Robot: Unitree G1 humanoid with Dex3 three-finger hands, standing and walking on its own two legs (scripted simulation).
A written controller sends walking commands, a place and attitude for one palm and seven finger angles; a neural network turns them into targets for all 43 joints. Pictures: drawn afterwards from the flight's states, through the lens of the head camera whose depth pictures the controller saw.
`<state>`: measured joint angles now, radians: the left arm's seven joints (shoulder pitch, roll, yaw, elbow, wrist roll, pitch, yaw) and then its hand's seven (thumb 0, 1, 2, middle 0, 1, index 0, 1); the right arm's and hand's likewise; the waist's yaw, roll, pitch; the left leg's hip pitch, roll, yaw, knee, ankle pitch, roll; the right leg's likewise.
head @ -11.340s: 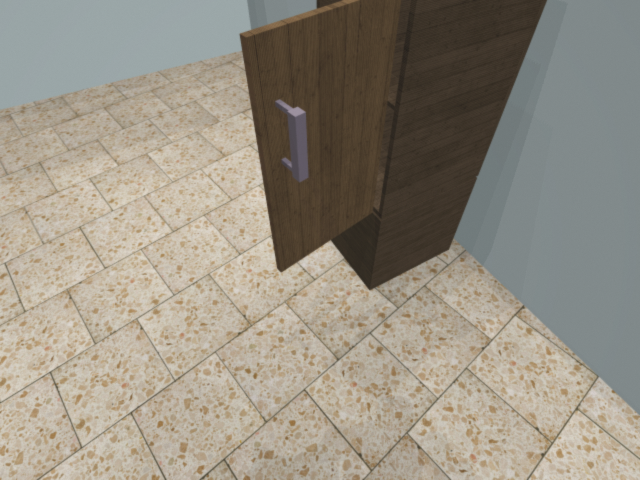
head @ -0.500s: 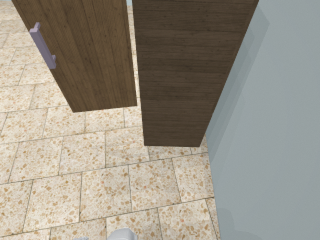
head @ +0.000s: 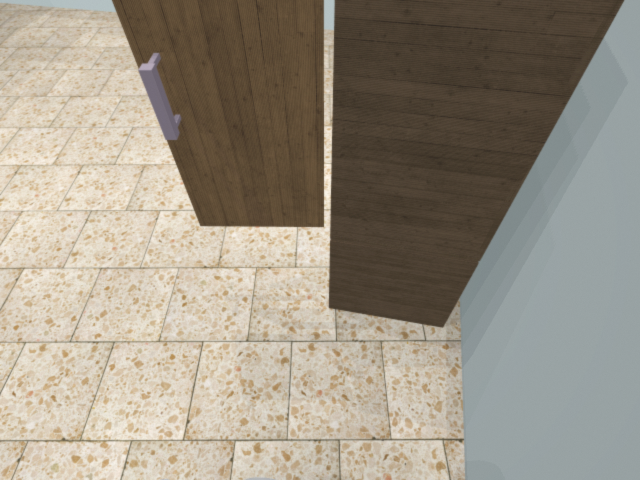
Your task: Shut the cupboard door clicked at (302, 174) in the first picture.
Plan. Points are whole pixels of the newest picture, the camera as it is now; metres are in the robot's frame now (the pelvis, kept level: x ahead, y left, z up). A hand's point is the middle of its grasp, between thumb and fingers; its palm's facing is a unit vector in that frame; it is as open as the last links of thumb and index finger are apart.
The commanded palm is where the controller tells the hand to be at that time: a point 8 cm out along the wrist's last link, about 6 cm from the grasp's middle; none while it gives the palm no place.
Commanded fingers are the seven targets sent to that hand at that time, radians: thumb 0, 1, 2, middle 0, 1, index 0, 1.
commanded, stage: take the last steps up to it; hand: left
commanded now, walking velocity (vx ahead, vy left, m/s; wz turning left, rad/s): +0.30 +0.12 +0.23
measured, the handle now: (163, 97) +0.72 +0.34 +0.07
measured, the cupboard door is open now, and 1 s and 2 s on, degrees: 100 100 100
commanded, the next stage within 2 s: come to a stop and stand still in 0.76 s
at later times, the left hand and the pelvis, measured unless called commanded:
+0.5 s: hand out of the picture +0.09 +0.25 -0.16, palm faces +0.11 -0.97 -0.21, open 7.4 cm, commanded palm none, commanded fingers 0.00 0.90 0.90 -0.20 -0.30 -0.20 -0.30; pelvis +0.09 +0.05 +0.01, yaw +4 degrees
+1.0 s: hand (174, 412) +0.23 +0.25 -0.17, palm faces +0.15 -0.97 -0.19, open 7.3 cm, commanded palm none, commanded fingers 0.00 0.90 0.90 -0.20 -0.30 -0.20 -0.30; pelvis +0.25 +0.07 +0.01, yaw +5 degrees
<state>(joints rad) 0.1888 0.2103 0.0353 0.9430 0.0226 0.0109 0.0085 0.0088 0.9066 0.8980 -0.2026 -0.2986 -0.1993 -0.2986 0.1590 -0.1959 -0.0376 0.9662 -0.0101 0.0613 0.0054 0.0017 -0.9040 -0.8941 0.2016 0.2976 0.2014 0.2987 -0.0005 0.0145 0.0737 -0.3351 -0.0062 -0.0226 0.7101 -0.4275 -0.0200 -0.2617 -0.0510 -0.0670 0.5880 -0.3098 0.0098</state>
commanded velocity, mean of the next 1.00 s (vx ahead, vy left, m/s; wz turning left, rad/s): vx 0.15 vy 0.05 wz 0.05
